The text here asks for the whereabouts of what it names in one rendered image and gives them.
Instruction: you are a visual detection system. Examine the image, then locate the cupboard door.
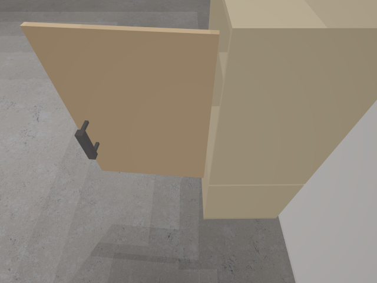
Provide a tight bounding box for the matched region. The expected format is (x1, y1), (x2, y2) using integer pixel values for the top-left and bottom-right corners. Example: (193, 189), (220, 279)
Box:
(20, 22), (220, 178)

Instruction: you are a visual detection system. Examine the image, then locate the handle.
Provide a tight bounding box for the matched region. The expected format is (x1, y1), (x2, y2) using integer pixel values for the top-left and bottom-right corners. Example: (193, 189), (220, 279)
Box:
(74, 120), (100, 160)

